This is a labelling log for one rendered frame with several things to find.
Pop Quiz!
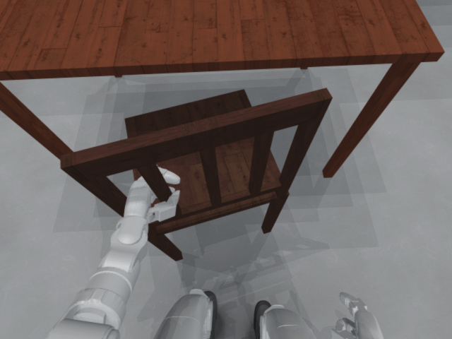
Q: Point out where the table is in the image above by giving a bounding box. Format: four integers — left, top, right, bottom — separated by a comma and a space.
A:
0, 0, 445, 178

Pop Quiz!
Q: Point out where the chair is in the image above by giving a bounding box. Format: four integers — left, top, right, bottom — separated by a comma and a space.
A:
60, 88, 333, 261

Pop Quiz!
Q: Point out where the left robot thigh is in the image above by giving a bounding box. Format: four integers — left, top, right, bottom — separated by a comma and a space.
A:
153, 294, 213, 339

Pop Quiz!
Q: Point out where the robot left shin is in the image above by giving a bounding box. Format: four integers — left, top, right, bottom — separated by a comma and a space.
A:
189, 289, 210, 339

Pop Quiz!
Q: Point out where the left robot hand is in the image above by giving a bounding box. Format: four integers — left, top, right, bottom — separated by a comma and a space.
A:
124, 167, 180, 224

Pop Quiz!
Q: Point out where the left robot forearm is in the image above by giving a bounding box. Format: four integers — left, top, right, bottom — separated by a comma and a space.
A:
44, 215, 148, 339

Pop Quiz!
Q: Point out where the left robot upper arm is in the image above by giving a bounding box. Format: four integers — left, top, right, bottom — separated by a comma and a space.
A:
48, 319, 120, 339

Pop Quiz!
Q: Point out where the right robot hand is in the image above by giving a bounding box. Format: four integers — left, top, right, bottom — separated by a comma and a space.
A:
331, 292, 384, 339

